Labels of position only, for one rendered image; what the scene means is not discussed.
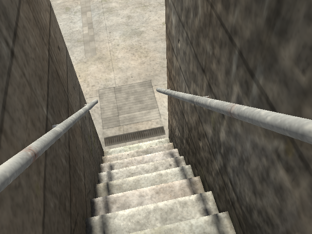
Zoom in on stairs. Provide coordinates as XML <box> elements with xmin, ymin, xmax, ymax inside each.
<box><xmin>85</xmin><ymin>137</ymin><xmax>236</xmax><ymax>234</ymax></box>

